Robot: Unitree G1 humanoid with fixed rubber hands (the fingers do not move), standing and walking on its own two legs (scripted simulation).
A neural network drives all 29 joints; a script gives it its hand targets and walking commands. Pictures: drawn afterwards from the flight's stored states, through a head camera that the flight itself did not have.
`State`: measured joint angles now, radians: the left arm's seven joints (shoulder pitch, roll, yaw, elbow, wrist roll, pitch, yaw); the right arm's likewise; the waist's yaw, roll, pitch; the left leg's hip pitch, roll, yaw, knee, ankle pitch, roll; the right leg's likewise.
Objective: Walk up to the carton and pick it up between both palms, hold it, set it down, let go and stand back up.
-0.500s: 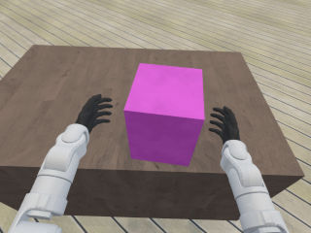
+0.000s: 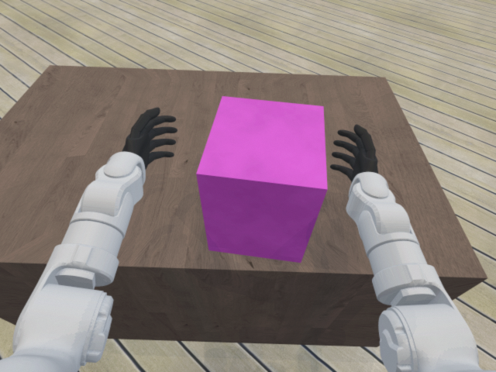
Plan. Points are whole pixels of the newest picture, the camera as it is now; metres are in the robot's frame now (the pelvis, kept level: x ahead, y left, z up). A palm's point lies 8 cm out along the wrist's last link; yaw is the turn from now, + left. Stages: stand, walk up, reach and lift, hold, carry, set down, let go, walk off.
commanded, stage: reach and lift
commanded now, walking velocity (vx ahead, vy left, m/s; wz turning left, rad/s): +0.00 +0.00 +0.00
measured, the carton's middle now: (262, 182) +0.47 -0.01 +0.00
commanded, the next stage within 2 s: none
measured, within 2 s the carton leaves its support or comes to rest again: neither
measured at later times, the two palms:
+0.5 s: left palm (150, 117) +0.47 +0.18 +0.17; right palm (369, 142) +0.44 -0.17 +0.15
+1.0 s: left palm (156, 149) +0.48 +0.19 +0.08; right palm (361, 184) +0.44 -0.19 +0.05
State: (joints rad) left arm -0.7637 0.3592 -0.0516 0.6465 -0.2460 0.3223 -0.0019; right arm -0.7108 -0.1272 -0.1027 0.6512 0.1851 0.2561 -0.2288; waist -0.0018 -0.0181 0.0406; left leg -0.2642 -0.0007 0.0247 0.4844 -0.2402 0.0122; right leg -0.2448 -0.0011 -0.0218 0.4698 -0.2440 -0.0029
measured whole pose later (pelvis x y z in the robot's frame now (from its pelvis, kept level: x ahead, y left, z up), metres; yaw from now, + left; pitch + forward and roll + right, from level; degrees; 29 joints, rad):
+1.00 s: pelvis +0.01 +0.00 -0.01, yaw -1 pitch +15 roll -1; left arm -1.04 0.34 -0.08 1.33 -0.25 -0.14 0.00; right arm -0.91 -0.15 -0.13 1.23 0.18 -0.14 -0.17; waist -0.05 -0.02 -0.11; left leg -0.55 0.01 0.02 0.52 -0.24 0.01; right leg -0.51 0.01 -0.02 0.47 -0.23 0.00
